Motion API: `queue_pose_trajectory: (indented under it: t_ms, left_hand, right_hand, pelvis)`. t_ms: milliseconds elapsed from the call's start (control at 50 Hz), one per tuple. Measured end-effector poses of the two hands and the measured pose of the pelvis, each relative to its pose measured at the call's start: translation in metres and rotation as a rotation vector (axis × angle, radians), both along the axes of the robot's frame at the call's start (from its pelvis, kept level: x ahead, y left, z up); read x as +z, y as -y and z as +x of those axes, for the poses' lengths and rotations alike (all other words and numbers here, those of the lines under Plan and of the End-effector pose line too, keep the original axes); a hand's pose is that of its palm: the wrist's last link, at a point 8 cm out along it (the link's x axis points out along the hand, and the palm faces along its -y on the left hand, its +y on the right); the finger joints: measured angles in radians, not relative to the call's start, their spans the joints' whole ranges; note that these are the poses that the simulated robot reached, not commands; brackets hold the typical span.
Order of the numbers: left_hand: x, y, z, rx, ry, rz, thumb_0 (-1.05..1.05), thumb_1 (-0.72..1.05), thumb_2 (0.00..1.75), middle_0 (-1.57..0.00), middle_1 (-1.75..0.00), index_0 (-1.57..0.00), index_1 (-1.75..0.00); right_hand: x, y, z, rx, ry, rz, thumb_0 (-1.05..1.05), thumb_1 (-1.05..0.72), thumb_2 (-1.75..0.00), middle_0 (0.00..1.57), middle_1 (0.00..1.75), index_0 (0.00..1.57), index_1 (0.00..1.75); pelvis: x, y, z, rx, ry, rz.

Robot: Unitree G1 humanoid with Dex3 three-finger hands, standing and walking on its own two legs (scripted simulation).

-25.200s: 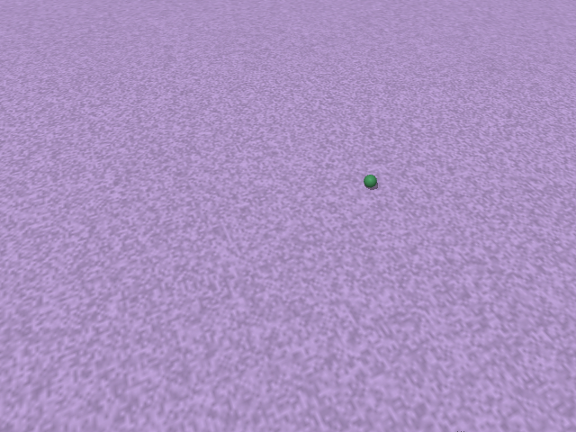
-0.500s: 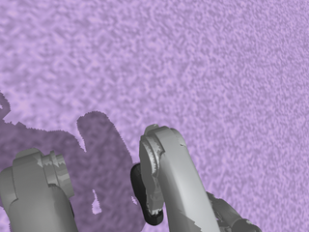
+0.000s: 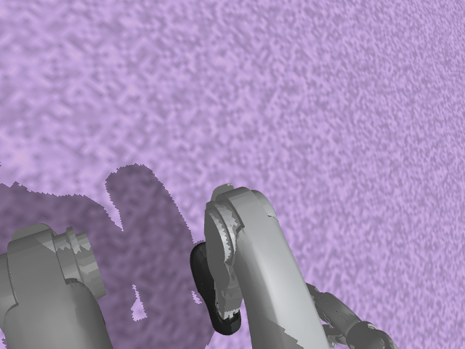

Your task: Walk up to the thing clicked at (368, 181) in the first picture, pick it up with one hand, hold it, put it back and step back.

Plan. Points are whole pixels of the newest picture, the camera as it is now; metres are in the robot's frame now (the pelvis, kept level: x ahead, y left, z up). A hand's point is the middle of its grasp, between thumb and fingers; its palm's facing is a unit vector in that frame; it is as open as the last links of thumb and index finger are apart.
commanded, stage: open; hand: left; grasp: from above
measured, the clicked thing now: out of the picture +0.41 +0.37 -0.26
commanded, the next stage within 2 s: withdraw in 0.70 s
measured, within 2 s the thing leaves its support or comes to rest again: neither
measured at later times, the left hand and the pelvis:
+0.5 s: hand out of the picture +0.39 +0.35 -0.24, palm faces -0.43 -0.19 -0.88, open 13.2 cm; pelvis +0.00 +0.00 +0.00, yaw +0 degrees
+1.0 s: hand out of the picture +0.40 +0.36 -0.23, palm faces -0.38 -0.17 -0.91, open 13.9 cm; pelvis +0.00 +0.00 +0.00, yaw +0 degrees
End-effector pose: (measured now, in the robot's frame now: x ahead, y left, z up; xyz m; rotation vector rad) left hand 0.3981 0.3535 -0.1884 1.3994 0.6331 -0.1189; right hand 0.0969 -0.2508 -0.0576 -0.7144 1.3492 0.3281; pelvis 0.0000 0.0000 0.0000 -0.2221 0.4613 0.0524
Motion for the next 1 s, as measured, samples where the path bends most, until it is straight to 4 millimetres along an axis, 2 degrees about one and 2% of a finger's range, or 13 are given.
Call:
queue_pose_trajectory:
  t_ms: [260,520,680,880,1000]
  left_hand:
    - [0.003,-0.001,0.000,-0.005,0.010,-0.004,-0.01,-0.08,0.65,-0.42,-0.72,-0.46,-0.70]
    - [0.002,0.000,0.003,-0.018,0.020,-0.001,0.00,-0.36,0.85,-0.20,-0.90,-0.20,-0.89]
    - [0.003,0.001,0.002,-0.014,0.015,0.005,0.00,-0.45,0.93,-0.12,-0.99,-0.12,-0.97]
    - [0.003,-0.003,0.000,0.007,0.008,-0.001,0.00,-0.47,0.94,-0.09,-1.02,-0.10,-1.00]
    - [0.021,-0.006,0.008,-0.034,0.073,0.015,0.00,-0.47,0.95,-0.09,-1.01,-0.10,-1.00]
  right_hand:
    - [0.004,0.001,-0.008,-0.002,-0.015,-0.008,0.01,-0.90,-0.89,0.20,0.30,0.20,0.30]
    - [0.004,-0.001,-0.005,0.012,-0.004,0.003,0.00,-0.89,-0.89,0.20,0.30,0.20,0.30]
    - [0.003,-0.002,-0.002,0.016,0.001,0.009,0.00,-0.89,-0.89,0.20,0.30,0.20,0.30]
    - [0.004,-0.001,-0.003,0.012,0.008,0.008,0.00,-0.89,-0.89,0.20,0.30,0.20,0.30]
    - [0.002,0.000,-0.004,-0.013,-0.010,0.015,0.01,-0.90,-0.89,0.20,0.30,0.20,0.30]
  pelvis:
    - [0.001,-0.001,-0.002,-0.003,0.005,-0.006]
    - [0.000,-0.001,-0.002,-0.003,0.009,-0.007]
    - [0.001,-0.001,-0.002,-0.004,0.008,-0.006]
    - [0.001,0.000,-0.002,-0.002,0.008,-0.005]
    - [0.003,0.001,0.000,0.003,-0.010,-0.003]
